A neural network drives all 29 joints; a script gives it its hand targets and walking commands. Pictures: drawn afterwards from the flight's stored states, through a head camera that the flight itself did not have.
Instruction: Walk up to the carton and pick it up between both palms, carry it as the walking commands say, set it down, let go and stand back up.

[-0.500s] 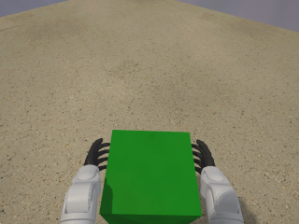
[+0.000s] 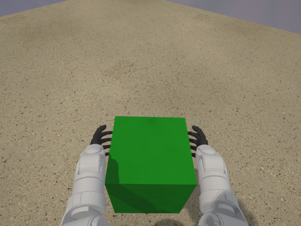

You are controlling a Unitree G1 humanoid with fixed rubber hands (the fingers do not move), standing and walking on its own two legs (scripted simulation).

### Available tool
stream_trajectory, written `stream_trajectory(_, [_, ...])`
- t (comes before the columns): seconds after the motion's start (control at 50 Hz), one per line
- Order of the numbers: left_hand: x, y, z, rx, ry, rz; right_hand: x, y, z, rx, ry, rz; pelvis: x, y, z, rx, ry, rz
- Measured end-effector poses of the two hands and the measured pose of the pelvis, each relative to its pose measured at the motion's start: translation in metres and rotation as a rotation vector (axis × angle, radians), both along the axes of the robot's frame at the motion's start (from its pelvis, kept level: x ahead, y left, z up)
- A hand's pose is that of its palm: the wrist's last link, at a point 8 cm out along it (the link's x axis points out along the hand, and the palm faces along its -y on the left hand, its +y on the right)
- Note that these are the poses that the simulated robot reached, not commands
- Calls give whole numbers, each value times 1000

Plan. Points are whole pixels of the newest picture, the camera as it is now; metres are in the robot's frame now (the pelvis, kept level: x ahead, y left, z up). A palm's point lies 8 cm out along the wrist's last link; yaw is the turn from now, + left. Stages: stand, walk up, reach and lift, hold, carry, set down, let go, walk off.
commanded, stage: set down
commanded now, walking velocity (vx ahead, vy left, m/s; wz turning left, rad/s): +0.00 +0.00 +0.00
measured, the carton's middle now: (148, 167) +0.30 +0.01 -0.06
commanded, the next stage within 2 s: none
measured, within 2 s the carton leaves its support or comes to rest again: neither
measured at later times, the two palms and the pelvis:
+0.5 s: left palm (103, 159) +0.33 +0.16 -0.07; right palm (193, 159) +0.34 -0.14 -0.07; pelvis +0.00 +0.01 -0.03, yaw +0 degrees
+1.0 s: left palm (107, 163) +0.37 +0.16 -0.16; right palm (186, 163) +0.37 -0.14 -0.15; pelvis -0.02 +0.00 -0.09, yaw +0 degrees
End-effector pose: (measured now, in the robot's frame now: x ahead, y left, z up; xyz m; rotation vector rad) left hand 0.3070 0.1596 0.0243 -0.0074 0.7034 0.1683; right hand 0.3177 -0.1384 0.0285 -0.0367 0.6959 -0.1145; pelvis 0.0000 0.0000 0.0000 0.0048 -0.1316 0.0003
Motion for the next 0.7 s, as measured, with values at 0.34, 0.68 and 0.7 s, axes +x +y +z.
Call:
stream_trajectory(0.34, [18,1,-65,-3,7,-1,16,1,-66,1,7,-9,1,6,-12,-7,247,7])
stream_trajectory(0.68, [39,0,-129,-7,-13,6,38,-1,-129,17,-12,-18,-8,5,-48,-14,503,11])
stream_trajectory(0.7, [40,0,-132,-8,-14,7,40,-1,-132,19,-13,-19,-8,4,-51,-14,516,11])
